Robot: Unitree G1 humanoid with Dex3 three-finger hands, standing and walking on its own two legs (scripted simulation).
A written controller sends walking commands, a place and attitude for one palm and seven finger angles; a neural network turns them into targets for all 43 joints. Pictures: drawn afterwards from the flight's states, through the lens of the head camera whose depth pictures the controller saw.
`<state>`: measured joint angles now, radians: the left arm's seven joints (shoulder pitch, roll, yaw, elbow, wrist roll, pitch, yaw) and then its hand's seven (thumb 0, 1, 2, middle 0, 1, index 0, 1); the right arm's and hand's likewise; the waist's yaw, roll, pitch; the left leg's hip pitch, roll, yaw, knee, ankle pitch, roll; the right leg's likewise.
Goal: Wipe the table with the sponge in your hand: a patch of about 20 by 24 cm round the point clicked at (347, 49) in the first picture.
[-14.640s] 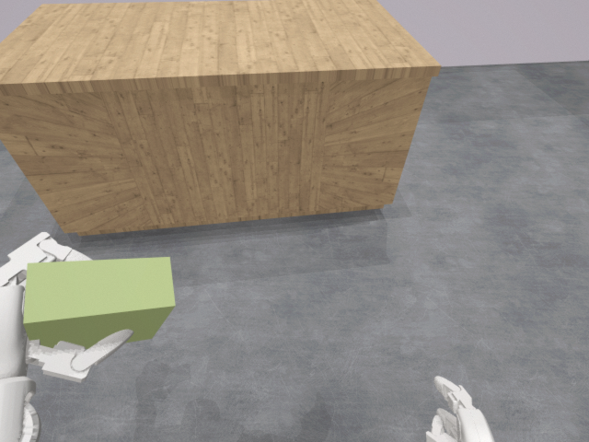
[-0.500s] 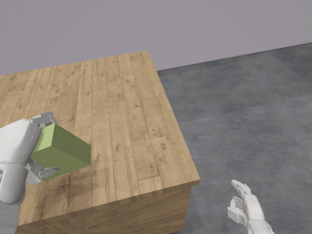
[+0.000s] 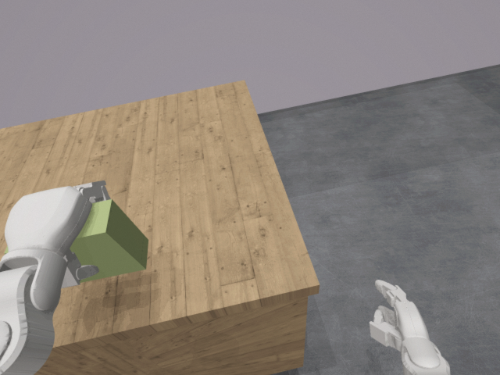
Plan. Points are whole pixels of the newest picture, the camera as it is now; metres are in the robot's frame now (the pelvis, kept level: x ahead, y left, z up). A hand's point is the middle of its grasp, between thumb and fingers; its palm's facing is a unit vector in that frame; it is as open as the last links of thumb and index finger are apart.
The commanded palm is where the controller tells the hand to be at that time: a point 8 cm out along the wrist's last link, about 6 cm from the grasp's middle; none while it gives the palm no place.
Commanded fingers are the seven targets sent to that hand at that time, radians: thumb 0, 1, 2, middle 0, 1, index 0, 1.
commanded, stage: turn the palm down, sponge in hand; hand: left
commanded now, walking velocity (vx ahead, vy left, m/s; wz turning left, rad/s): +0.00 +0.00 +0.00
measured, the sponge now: (93, 251) +0.23 +0.28 +0.11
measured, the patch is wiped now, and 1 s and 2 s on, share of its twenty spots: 0.00 0.00 0.00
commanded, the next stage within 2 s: move the sponge above the wiping area in 0.36 s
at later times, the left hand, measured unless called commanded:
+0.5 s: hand (80, 236) +0.23 +0.28 +0.15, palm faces +0.09 -0.04 -1.00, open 9.6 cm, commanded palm +0.19 +0.28 +0.22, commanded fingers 0.00 0.10 1.30 -1.20 -1.60 -1.20 -1.60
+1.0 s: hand (79, 243) +0.23 +0.29 +0.13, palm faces +0.06 -0.06 -1.00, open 9.6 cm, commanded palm +0.19 +0.28 +0.20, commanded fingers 0.00 0.10 1.30 -1.20 -1.60 -1.20 -1.60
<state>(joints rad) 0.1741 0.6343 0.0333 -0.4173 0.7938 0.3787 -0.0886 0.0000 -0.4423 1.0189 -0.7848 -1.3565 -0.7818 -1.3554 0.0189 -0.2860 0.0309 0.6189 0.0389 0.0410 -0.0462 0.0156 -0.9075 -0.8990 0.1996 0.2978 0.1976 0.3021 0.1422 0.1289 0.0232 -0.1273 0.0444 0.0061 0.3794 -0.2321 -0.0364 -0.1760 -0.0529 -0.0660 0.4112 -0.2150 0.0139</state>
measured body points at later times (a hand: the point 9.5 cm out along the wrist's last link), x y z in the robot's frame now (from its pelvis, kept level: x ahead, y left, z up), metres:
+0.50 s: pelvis +0.00 +0.00 +0.00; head +0.00 -0.06 +0.45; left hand +0.22 +0.28 +0.20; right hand +0.25 -0.21 -0.09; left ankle -0.02 +0.15 -0.74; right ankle +0.00 -0.13 -0.74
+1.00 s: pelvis +0.00 +0.00 +0.00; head +0.00 -0.04 +0.45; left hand +0.22 +0.29 +0.18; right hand +0.25 -0.19 -0.09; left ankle -0.02 +0.15 -0.74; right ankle +0.00 -0.13 -0.74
